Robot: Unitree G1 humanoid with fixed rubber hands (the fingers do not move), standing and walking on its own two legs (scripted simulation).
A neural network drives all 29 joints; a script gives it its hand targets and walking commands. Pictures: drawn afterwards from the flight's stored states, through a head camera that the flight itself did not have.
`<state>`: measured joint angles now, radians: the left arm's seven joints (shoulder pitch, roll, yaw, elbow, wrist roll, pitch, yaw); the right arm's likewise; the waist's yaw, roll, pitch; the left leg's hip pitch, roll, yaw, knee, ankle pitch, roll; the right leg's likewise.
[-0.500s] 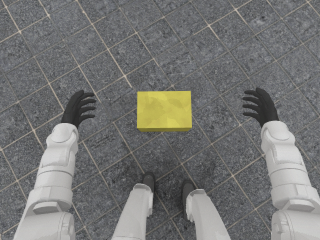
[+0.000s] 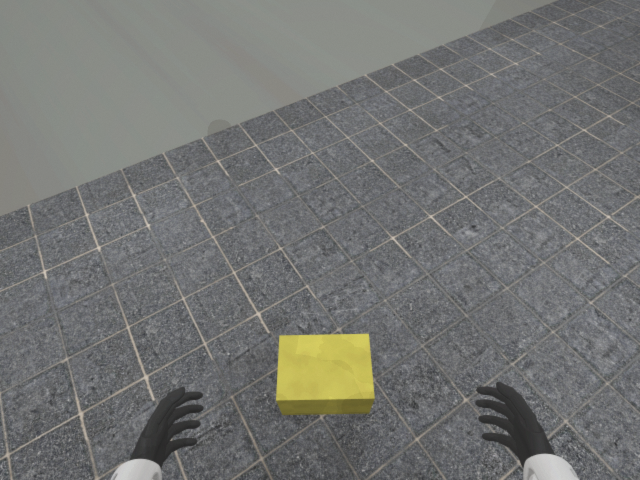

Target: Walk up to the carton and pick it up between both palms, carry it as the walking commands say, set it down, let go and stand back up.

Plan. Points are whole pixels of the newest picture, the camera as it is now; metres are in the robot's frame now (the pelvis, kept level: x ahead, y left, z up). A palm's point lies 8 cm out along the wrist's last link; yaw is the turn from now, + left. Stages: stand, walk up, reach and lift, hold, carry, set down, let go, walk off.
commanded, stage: let go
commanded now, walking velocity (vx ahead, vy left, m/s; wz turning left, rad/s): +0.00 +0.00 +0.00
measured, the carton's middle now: (324, 375) +0.45 +0.03 -0.69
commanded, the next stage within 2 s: stand in 0.46 s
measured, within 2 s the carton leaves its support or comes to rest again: neither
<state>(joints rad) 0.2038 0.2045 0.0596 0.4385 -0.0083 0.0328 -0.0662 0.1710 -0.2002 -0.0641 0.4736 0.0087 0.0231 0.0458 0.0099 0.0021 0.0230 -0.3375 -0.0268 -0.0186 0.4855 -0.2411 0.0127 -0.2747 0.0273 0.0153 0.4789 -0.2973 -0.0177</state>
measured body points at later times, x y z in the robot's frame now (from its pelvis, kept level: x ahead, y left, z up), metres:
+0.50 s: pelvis -0.01 +0.00 +0.00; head -0.01 +0.00 +0.45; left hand +0.16 +0.24 -0.08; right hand +0.16 -0.24 -0.08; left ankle +0.00 +0.11 -0.74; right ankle -0.04 -0.11 -0.74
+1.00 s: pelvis +0.02 +0.01 +0.00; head +0.02 +0.02 +0.45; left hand +0.15 +0.30 -0.10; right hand +0.16 -0.29 -0.09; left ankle +0.00 +0.11 -0.74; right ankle -0.04 -0.11 -0.74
